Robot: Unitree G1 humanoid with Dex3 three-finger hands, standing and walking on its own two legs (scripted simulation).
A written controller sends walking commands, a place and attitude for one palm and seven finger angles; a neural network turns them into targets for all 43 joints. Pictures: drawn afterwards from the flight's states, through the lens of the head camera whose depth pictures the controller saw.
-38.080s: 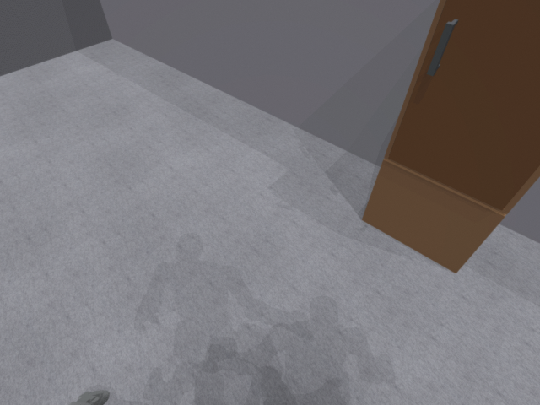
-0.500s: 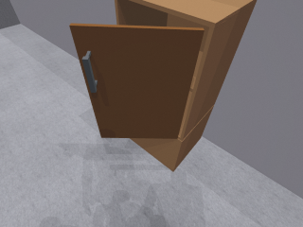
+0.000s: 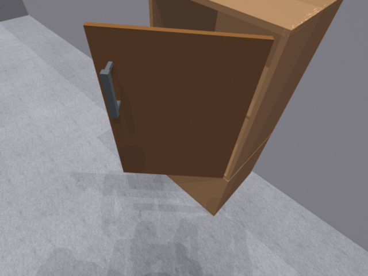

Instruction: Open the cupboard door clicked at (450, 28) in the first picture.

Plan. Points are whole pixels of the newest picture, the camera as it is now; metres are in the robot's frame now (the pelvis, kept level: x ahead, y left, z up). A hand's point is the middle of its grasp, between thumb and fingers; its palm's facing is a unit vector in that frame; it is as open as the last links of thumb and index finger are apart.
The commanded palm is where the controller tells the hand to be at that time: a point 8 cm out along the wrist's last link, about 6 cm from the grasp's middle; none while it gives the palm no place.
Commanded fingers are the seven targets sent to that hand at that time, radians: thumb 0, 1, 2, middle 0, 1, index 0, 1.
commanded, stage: come to a stop and stand still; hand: left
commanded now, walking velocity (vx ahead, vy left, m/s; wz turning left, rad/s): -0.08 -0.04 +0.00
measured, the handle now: (112, 91) +0.52 +0.22 +0.11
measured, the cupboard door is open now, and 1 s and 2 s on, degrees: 41 41 41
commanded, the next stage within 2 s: look again from close up in 0.64 s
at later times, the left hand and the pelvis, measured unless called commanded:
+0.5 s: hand out of the picture -0.04 +0.15 -0.16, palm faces +0.04 -0.99 -0.16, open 7.4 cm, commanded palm none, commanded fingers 0.00 0.90 0.90 -0.20 -0.30 -0.20 -0.30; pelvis -0.04 -0.01 +0.01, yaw +0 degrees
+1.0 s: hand out of the picture -0.03 +0.20 -0.16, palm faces +0.05 -0.97 -0.24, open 7.4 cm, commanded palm none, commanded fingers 0.00 0.90 0.90 -0.20 -0.30 -0.20 -0.30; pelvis -0.03 +0.02 +0.00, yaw +2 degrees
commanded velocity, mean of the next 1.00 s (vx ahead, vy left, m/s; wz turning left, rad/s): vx -0.01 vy -0.01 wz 0.00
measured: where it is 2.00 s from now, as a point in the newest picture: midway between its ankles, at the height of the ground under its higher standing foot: outside the picture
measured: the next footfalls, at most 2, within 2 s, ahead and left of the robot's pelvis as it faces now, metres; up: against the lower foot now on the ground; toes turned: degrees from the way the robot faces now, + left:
none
